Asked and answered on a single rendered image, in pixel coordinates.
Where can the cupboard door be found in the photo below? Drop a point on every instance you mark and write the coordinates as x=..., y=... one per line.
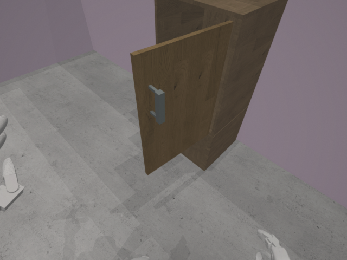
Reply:
x=188, y=69

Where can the handle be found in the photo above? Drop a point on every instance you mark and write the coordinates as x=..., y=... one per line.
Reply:
x=159, y=113

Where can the robot right hand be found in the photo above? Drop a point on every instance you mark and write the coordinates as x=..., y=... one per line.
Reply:
x=272, y=244

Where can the robot left hand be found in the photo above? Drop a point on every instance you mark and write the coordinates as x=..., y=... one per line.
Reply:
x=11, y=190

